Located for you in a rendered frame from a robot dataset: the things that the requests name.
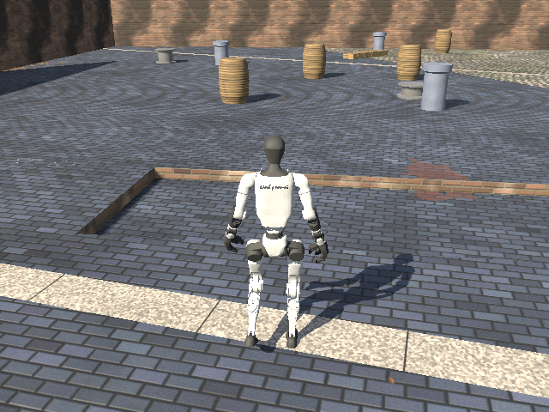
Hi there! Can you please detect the right robot upper arm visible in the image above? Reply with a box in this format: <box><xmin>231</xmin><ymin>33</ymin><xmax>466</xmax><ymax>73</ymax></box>
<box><xmin>292</xmin><ymin>173</ymin><xmax>316</xmax><ymax>221</ymax></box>

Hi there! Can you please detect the robot head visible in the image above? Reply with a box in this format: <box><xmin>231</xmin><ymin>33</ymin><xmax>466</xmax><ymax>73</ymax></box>
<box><xmin>260</xmin><ymin>136</ymin><xmax>289</xmax><ymax>177</ymax></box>

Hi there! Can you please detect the robot left hand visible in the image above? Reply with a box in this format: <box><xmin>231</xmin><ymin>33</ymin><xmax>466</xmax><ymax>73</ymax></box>
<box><xmin>224</xmin><ymin>235</ymin><xmax>244</xmax><ymax>252</ymax></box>

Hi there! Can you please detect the left robot forearm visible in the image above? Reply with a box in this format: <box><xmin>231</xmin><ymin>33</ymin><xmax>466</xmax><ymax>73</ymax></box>
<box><xmin>226</xmin><ymin>206</ymin><xmax>242</xmax><ymax>239</ymax></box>

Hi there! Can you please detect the left robot foot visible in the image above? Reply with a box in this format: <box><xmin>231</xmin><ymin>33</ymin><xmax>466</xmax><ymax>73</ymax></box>
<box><xmin>244</xmin><ymin>333</ymin><xmax>258</xmax><ymax>347</ymax></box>

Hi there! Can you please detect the robot right hand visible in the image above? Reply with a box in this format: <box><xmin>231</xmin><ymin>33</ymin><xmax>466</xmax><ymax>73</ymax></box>
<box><xmin>309</xmin><ymin>242</ymin><xmax>329</xmax><ymax>263</ymax></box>

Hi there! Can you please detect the left robot upper arm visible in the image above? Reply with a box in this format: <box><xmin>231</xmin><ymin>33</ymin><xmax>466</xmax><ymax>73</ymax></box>
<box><xmin>233</xmin><ymin>173</ymin><xmax>256</xmax><ymax>220</ymax></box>

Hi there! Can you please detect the right robot forearm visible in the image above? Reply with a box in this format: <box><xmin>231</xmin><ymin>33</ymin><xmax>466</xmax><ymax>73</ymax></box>
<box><xmin>308</xmin><ymin>208</ymin><xmax>326</xmax><ymax>245</ymax></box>

